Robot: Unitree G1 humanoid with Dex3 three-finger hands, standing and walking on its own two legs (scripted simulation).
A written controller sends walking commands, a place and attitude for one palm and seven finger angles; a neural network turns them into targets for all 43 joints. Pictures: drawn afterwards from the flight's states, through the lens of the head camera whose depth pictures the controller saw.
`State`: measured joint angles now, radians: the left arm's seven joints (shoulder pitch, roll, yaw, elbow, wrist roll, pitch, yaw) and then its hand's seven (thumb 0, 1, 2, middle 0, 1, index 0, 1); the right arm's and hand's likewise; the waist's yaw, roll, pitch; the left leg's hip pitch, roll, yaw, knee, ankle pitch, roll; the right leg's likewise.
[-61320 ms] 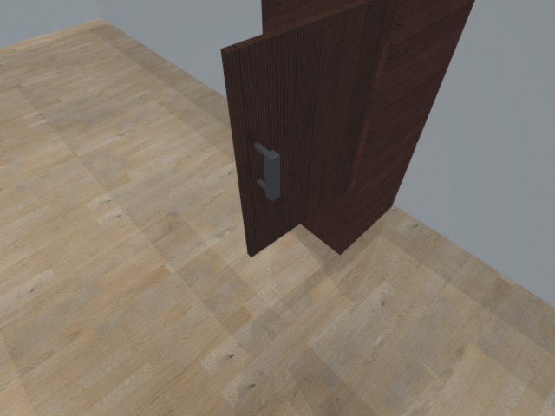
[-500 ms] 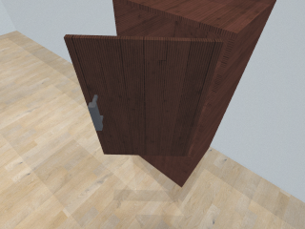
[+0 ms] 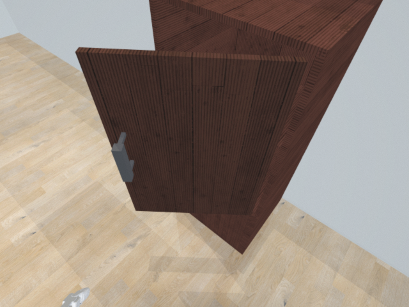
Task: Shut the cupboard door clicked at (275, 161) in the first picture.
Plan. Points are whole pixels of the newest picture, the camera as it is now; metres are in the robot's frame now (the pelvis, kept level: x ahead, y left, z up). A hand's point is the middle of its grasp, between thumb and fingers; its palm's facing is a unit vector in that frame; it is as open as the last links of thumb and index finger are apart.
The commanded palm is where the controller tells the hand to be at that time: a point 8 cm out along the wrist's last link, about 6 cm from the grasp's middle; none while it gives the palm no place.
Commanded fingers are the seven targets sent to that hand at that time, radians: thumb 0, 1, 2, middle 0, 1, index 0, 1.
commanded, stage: raise the hand and make a fist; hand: left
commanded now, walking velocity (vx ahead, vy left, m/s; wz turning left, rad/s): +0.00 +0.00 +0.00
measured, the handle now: (125, 157) +0.44 +0.23 +0.00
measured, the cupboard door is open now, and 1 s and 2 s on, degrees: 38 38 38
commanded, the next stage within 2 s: bring the fist close to the handle in 1.84 s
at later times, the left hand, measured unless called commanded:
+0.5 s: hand (106, 298) +0.14 +0.19 -0.05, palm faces +0.03 -1.00 -0.04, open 5.4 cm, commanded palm +0.12 +0.25 -0.04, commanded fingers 0.00 0.90 0.90 -0.73 -0.88 -0.73 -0.88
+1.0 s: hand (99, 283) +0.16 +0.21 -0.03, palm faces +0.02 -1.00 -0.02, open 3.3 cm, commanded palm +0.14 +0.26 -0.02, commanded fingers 0.00 0.90 0.90 -1.19 -1.38 -1.19 -1.38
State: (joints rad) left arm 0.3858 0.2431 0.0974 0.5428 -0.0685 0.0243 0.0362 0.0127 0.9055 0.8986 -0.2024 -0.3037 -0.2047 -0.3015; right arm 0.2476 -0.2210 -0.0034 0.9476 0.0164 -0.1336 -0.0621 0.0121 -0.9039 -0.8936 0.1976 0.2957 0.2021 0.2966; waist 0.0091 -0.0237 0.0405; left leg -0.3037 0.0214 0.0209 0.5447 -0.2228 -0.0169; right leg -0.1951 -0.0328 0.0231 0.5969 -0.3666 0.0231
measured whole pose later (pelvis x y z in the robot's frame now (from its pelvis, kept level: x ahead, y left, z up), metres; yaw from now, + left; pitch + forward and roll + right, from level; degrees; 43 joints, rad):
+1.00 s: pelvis -0.04 +0.02 -0.09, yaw +0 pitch +12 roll -4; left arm 0.46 0.25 0.14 -0.12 -0.27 -0.34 -0.21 0.02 0.90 0.90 -1.01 -1.19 -1.01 -1.19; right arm 0.25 -0.22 0.00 0.52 0.03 -0.21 -0.07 0.02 -0.90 -0.89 0.20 0.30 0.20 0.30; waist 0.00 0.03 -0.14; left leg -0.98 0.05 -0.05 1.19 -0.43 0.00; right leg -0.79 -0.01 -0.04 1.16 -0.58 0.03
